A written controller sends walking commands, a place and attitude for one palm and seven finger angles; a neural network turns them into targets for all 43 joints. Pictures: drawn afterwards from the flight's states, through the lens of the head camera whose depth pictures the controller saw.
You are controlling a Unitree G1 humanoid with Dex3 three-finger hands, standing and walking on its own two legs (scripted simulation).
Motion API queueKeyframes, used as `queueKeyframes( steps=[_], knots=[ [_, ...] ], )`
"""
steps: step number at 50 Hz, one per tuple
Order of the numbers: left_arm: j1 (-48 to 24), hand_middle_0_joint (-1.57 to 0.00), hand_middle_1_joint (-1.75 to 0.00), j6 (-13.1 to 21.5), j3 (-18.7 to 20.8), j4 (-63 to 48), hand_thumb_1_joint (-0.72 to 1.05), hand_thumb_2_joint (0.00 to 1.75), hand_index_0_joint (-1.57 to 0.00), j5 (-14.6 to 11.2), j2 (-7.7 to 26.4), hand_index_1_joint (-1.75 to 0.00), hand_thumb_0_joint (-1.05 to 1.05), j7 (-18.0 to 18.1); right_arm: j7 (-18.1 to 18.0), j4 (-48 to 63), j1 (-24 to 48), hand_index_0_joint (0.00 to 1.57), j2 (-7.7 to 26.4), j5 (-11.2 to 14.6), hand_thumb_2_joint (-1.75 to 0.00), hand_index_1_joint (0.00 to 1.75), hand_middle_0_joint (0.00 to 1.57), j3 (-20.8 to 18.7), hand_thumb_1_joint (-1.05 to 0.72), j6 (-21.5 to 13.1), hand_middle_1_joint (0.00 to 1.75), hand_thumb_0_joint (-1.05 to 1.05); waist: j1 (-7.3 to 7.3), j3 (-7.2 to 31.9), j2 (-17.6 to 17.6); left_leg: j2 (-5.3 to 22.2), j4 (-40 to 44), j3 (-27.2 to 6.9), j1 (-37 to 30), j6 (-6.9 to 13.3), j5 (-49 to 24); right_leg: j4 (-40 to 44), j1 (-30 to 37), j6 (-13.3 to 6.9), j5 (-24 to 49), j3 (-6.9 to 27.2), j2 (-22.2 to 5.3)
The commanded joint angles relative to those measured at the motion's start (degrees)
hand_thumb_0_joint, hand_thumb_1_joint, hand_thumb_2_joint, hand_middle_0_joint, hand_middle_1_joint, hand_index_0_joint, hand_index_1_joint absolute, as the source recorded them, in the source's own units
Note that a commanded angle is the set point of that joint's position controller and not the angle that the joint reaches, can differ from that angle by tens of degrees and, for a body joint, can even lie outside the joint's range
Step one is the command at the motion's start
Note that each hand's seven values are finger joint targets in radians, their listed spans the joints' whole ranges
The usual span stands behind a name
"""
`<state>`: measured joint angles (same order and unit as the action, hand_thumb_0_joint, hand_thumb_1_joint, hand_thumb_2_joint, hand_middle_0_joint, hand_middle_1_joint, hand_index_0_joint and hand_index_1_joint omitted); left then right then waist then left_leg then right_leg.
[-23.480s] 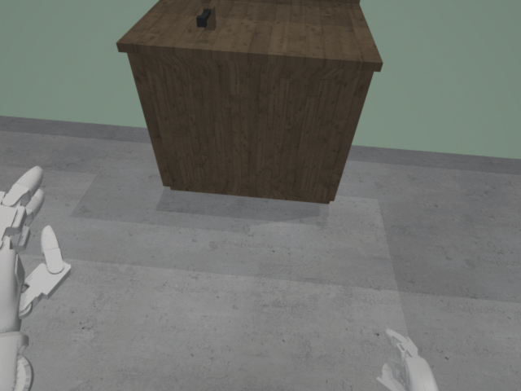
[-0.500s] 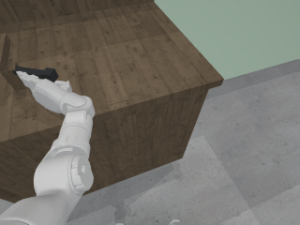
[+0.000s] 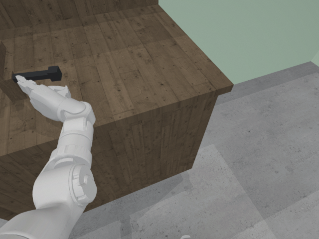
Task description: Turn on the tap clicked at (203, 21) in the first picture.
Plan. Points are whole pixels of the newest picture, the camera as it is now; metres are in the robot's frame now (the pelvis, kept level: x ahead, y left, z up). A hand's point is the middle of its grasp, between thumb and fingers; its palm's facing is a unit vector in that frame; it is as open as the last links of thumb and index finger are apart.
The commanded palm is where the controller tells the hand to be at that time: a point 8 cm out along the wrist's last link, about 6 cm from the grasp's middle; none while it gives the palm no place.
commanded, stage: lift the hand up off the lever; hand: left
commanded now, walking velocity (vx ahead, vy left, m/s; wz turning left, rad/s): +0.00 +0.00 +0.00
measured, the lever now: (54, 73) +0.52 +0.26 +0.13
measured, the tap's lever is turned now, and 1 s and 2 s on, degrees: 79 79 79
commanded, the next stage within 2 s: draw the hand back beside the body in 2.00 s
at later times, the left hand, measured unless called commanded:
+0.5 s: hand (60, 83) +0.47 +0.22 +0.14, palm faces +0.83 -0.54 -0.09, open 7.8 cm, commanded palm +0.41 +0.23 +0.15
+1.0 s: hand (55, 83) +0.44 +0.22 +0.17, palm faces +0.84 -0.54 -0.09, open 7.8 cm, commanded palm +0.39 +0.23 +0.17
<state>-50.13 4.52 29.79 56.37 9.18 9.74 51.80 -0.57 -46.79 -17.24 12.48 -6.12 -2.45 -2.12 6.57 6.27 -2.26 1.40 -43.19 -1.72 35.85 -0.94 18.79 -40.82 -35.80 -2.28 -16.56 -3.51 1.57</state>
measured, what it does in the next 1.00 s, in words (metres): stands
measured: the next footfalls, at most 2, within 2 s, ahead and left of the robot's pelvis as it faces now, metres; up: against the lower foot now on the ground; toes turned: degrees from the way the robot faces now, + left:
none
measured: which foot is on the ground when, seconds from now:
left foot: down 0.00-1.00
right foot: down 0.00-1.00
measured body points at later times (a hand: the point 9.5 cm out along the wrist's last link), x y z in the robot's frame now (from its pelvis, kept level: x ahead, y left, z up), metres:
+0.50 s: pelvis +0.02 +0.00 +0.01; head +0.05 -0.01 +0.46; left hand +0.42 +0.25 +0.15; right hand +0.12 -0.24 -0.12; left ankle +0.02 +0.13 -0.71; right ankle +0.03 -0.10 -0.71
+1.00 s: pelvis +0.01 -0.01 +0.02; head +0.02 -0.03 +0.46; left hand +0.39 +0.24 +0.18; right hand +0.14 -0.25 -0.11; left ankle +0.02 +0.13 -0.71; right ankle +0.03 -0.10 -0.71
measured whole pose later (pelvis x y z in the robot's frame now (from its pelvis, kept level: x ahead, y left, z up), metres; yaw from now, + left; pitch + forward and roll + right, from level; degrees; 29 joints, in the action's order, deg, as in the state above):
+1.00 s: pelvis +0.01 -0.01 +0.02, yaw +1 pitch +5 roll +0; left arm -42.2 -11.4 21.3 36.4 5.1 3.2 49.4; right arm -2.1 -47.1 -10.9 12.3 -3.6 -2.4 -2.3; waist 1.1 5.8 -2.8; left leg 0.6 -35.7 -2.5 24.2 -1.4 16.9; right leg -35.2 -24.5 -2.6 -16.1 -4.2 0.8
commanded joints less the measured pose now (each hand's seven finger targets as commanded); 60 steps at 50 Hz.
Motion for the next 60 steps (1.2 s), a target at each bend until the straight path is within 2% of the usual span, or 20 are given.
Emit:
queueKeyframes(
  steps=[1,4,8,14,17,24,26,29,31,36,40,41,44,46,48,51,53,56,57,60],
  knots=[
    [-28.83,-0.15,-0.15,3.17,-5.45,-17.35,0.9,0.9,-0.15,2.39,12.72,-0.15,0.0,-0.52,-0.2,4.76,-0.57,0.2,7.6,0.08,-0.9,0.3,0.2,-2.42,-0.9,-2.02,0.3,0.0,-0.81,22.08,-1.74,-1.09,5.58,1.24,-9.11,2.26,-9.54,5.95,14.9,0.9,8.48,1.03,-0.42],
    [-26.17,-0.15,-0.15,0.87,-6.89,-13.7,0.9,0.9,-0.15,0.58,9.71,-0.15,0.0,-1.17,0.05,4.46,-0.41,0.2,7.87,0.44,-0.9,0.3,0.2,-2.22,-0.9,-2.08,0.3,0.0,-0.25,18.16,1.89,-1.19,6.63,1.22,-7.9,2.21,-7.94,6.95,14.46,1.19,6.78,0.62,-0.49],
    [-25.99,-0.15,-0.15,-0.86,-7.95,-16.53,0.9,0.9,-0.15,-0.95,7.65,-0.15,0.0,-1.67,0.2,5.02,0.36,0.2,7.65,0.89,-0.9,0.3,0.2,-2.24,-0.9,-2.01,0.3,0.0,-1.27,19.3,0.69,-1.35,7.38,1.33,-9.94,1.96,-10.08,7.36,15.82,0.99,8.48,0.58,-0.59],
    [-26.88,-0.15,-0.15,-2.86,-7.8,-18.09,0.9,0.9,-0.15,0.02,7.66,-0.15,0.0,-0.77,0.19,4.76,1.19,0.2,7.47,0.75,-0.9,0.3,0.2,-2.18,-0.9,-1.6,0.3,0.0,-1.41,18.73,2.17,-1.29,7.34,1.32,-10.36,1.74,-12.55,7.21,16.56,1.0,10.99,0.43,-0.86],
    [-25.19,-0.15,-0.15,-3.04,-7.58,-22.07,0.9,0.9,-0.15,0.18,7.74,-0.15,0.0,-0.83,0.08,5.24,1.77,0.2,7.24,0.85,-0.9,0.3,0.2,-2.39,-0.9,-1.62,0.3,0.0,-2.54,21.49,1.05,-1.14,7.27,1.38,-12.57,1.43,-16.14,6.39,18.34,0.72,14.18,0.25,-0.8],
    [-21.65,-0.15,-0.15,-6.53,-10.65,-26.39,0.9,0.9,-0.15,-1.11,3.44,-0.15,0.0,-1.62,-0.24,5.9,4.07,0.2,6.88,1.39,-0.9,0.3,0.2,-2.23,-0.9,-1.45,0.3,0.0,-2.96,19.73,1.89,-1.12,7.95,1.6,-13.85,1.07,-18.14,7.13,19.93,0.76,16.08,-0.08,-0.81],
    [-20.8,-0.15,-0.15,-7.4,-8.88,-27.02,0.9,0.9,-0.15,-1.32,5.42,-0.15,0.0,-1.6,-0.61,5.56,4.64,0.2,7.17,1.42,-0.9,0.3,0.2,-2.33,-0.9,-1.33,0.3,0.0,-3.62,19.16,1.7,-1.2,8.4,1.42,-14.04,1.05,-17.88,7.59,20.66,0.64,15.86,0.01,-0.88],
    [-21.67,-0.15,-0.15,-8.3,-12.06,-30.45,0.9,0.9,-0.15,-1.37,1.95,-0.15,0.0,-1.57,-0.56,5.82,5.54,0.2,6.51,1.58,-0.9,0.3,0.2,-2.18,-0.9,-1.85,0.3,0.0,-3.31,19.52,1.43,-1.14,8.4,1.64,-15.44,0.86,-19.12,7.64,20.67,0.68,16.77,-0.09,-0.94],
    [-19.94,-0.15,-0.15,-9.36,-10.02,-28.65,0.9,0.9,-0.15,-1.36,4.13,-0.15,0.0,-1.54,-0.91,5.42,5.89,0.2,6.94,1.55,-0.9,0.3,0.2,-2.14,-0.9,-1.76,0.3,0.0,-3.95,17.92,2.86,-1.32,9.02,1.35,-14.3,0.9,-17.67,8.1,21.04,0.72,15.72,-0.13,-1.04],
    [-19.79,-0.15,-0.15,-10.78,-10.85,-30.49,0.9,0.9,-0.15,-1.37,3.36,-0.15,0.0,-1.86,-1.2,5.74,7.29,0.2,6.62,1.82,-0.9,0.3,0.2,-1.98,-0.9,-1.78,0.3,0.0,-4.6,17.96,1.37,-1.48,9.63,1.57,-15.01,0.8,-17.74,8.49,21.79,0.58,15.85,0.05,-1.21],
    [-19.24,-0.15,-0.15,-11.58,-11.59,-31.85,0.9,0.9,-0.15,-1.93,2.33,-0.15,0.0,-1.96,-1.32,6.07,7.76,0.2,6.23,2.05,-0.9,0.3,0.2,-1.81,-0.9,-1.95,0.3,0.0,-4.37,18.26,3.66,-1.53,9.86,2.06,-15.26,1.08,-17.35,9.23,22.89,1.0,16.56,0.34,-1.48],
    [-18.17,-0.15,-0.15,-11.66,-10.02,-32.35,0.9,0.9,-0.15,-1.89,4.18,-0.15,0.0,-2.05,-1.47,6.13,8.03,0.2,6.65,2.11,-0.9,0.3,0.2,-1.97,-0.9,-1.86,0.3,0.0,-5.27,18.69,2.79,-1.65,10.15,1.85,-15.41,1.0,-17.52,9.2,23.63,0.77,16.44,0.43,-1.41],
    [-18.8,-0.15,-0.15,-12.56,-11.14,-32.33,0.9,0.9,-0.15,-2.28,3.32,-0.15,0.0,-2.45,-1.74,6.24,8.81,0.2,6.38,2.43,-0.9,0.3,0.2,-1.65,-0.9,-1.86,0.3,0.0,-4.54,16.85,4.67,-1.7,10.53,2.17,-14.54,1.34,-15.69,10.2,23.45,1.27,15.59,0.86,-1.86],
    [-18.78,-0.15,-0.15,-12.85,-10.65,-32.82,0.9,0.9,-0.15,-2.16,4.03,-0.15,0.0,-2.52,-2.01,6.04,9.63,0.2,6.51,2.52,-0.9,0.3,0.2,-1.74,-0.9,-1.9,0.3,0.0,-5.0,16.42,2.72,-1.74,11.03,2.07,-15.22,1.37,-14.3,10.85,22.94,1.0,13.18,0.94,-1.71],
    [-21.06,-0.15,-0.15,-13.0,-12.88,-33.26,0.9,0.9,-0.15,-2.04,2.05,-0.15,0.0,-2.47,-1.98,6.04,9.82,0.2,6.2,2.57,-0.9,0.3,0.2,-1.43,-0.9,-2.33,0.3,0.0,-4.24,15.86,3.29,-1.77,11.2,1.99,-15.32,1.42,-13.7,11.07,22.23,1.13,12.38,0.97,-1.79],
    [-21.62,-0.15,-0.15,-13.17,-9.83,-31.22,0.9,0.9,-0.15,-2.2,5.74,-0.15,0.0,-2.26,-2.43,5.34,10.14,0.2,6.54,2.59,-0.9,0.3,0.2,-1.43,-0.9,-2.47,0.3,0.0,-4.74,14.91,4.32,-2.07,11.65,1.84,-14.23,1.7,-10.49,12.31,21.88,1.37,8.45,1.5,-1.97],
    [-23.1,-0.15,-0.15,-13.37,-10.35,-29.93,0.9,0.9,-0.15,-2.13,5.83,-0.15,0.0,-2.39,-2.57,5.41,10.61,0.2,6.3,2.72,-0.9,0.3,0.2,-1.26,-0.9,-2.47,0.3,0.0,-4.18,14.25,4.33,-2.1,11.61,2.12,-13.41,1.83,-8.84,13.08,21.38,1.65,6.54,2.17,-2.39],
    [-23.86,-0.15,-0.15,-12.95,-9.05,-29.04,0.9,0.9,-0.15,-1.58,7.6,-0.15,0.0,-2.18,-2.74,5.1,10.41,0.2,6.51,2.57,-0.9,0.3,0.2,-1.39,-0.9,-2.63,0.3,0.0,-4.8,15.28,2.79,-2.13,11.84,1.93,-13.66,1.86,-8.25,13.11,21.43,1.35,5.28,2.16,-2.15],
    [-24.68,-0.15,-0.15,-12.93,-11.14,-28.57,0.9,0.9,-0.15,-1.62,5.45,-0.15,0.0,-2.38,-2.64,5.23,10.17,0.2,6.2,2.63,-0.9,0.3,0.2,-1.15,-0.9,-2.85,0.3,0.0,-4.09,15.11,2.81,-2.12,11.86,2.07,-13.86,1.91,-8.65,12.88,21.1,1.49,6.19,2.08,-2.25],
    [-24.59,-0.15,-0.15,-12.61,-11.08,-28.74,0.9,0.9,-0.15,-1.84,5.08,-0.15,0.0,-2.36,-2.47,5.34,9.34,0.2,6.29,2.58,-0.9,0.3,0.2,-1.39,-0.9,-3.17,0.3,0.0,-4.26,17.13,3.61,-2.02,11.78,2.13,-14.67,1.79,-10.47,12.37,22.13,1.44,8.68,1.86,-2.05]
  ],
)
